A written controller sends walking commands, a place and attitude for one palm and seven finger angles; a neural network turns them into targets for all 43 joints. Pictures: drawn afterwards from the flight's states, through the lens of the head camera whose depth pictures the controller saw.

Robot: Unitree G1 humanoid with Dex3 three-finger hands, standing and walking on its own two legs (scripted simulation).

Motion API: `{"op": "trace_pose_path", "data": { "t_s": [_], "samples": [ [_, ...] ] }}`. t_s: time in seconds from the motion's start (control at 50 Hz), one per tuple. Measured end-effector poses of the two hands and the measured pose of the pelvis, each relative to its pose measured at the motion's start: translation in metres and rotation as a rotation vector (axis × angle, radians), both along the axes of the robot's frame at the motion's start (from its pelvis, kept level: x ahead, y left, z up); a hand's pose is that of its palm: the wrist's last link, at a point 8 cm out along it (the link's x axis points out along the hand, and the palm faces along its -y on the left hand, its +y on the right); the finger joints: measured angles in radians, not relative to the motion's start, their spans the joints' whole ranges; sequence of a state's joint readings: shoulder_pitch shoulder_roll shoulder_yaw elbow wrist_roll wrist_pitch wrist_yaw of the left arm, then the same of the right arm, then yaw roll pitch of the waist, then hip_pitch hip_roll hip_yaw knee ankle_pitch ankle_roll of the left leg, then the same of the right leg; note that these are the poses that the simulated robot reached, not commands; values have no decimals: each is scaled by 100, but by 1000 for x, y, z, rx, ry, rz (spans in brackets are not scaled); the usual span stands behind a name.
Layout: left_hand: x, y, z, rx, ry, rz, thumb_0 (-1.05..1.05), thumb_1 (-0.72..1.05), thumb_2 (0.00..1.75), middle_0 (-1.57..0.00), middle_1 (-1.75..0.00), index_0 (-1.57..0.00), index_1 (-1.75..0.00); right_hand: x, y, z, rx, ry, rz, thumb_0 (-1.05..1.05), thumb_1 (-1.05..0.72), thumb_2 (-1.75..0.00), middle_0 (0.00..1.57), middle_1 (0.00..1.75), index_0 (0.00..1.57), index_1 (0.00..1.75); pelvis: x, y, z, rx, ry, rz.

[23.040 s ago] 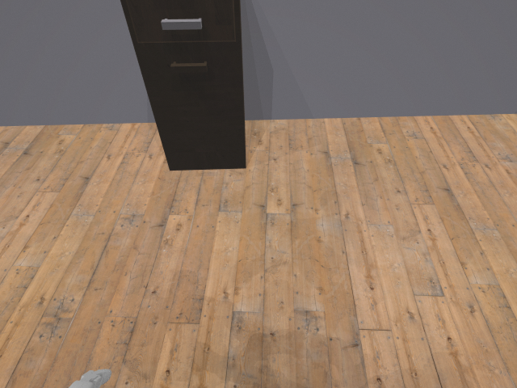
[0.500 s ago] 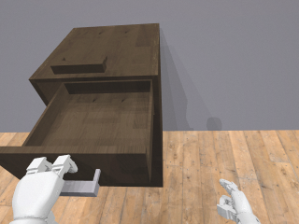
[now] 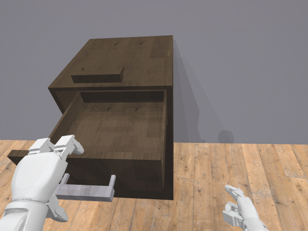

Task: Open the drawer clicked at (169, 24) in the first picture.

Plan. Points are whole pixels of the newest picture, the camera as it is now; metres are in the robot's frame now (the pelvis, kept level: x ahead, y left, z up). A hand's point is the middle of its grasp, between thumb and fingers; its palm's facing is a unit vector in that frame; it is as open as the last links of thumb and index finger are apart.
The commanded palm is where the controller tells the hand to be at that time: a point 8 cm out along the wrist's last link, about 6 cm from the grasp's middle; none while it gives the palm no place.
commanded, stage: lift the hand off the handle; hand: left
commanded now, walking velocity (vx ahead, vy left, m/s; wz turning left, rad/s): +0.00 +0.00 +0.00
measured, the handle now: (86, 184) +0.20 +0.23 +0.03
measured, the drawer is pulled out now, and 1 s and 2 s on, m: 0.27 0.27 0.27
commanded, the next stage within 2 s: draw the hand back to the body in 0.44 s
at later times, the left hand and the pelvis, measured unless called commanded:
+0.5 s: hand (53, 158) +0.18 +0.24 +0.18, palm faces +0.19 -0.09 -0.98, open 13.9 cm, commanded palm +0.12 +0.23 +0.24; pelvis -0.01 -0.01 +0.00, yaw +0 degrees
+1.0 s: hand (48, 167) +0.17 +0.25 +0.17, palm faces +0.11 -0.07 -0.99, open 13.9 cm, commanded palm +0.12 +0.24 +0.23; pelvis -0.01 -0.02 +0.00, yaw +1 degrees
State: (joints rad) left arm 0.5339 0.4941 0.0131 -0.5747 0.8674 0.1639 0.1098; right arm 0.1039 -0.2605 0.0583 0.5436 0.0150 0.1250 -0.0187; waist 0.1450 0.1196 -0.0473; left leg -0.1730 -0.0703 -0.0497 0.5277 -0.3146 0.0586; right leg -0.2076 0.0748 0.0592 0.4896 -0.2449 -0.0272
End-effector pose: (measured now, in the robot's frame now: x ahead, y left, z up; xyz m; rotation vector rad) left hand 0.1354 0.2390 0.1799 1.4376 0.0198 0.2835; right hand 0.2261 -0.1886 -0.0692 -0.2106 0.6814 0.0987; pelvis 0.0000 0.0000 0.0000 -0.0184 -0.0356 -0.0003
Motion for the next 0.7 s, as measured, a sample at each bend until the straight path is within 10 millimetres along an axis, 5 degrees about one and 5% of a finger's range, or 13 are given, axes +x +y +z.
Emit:
{"op": "trace_pose_path", "data": {
  "t_s": [0.2, 0.42, 0.7],
  "samples": [
    [16, 2, 30, -1, -14, 3, 0, -49, 30, -33, -121, -33, -121, 2, 10, 6, 60, -5, 11, 2, -90, -90, 20, 30, 20, 30, -5, 0, 4, 9, -28, -4],
    [14, -8, 55, 37, -37, -44, 0, -49, 30, -32, -121, -32, -120, 5, -1, 10, 44, -20, 23, 2, -90, -90, 20, 30, 20, 30, -7, -6, 4, 11, -26, 2],
    [8, -9, 40, 25, 42, -45, 0, -49, 30, -32, -121, -32, -120, -2, -13, 5, 18, -10, 30, 2, -90, -90, 19, 30, 20, 30, -8, -17, 3, 9, -16, 14]
  ]
}}
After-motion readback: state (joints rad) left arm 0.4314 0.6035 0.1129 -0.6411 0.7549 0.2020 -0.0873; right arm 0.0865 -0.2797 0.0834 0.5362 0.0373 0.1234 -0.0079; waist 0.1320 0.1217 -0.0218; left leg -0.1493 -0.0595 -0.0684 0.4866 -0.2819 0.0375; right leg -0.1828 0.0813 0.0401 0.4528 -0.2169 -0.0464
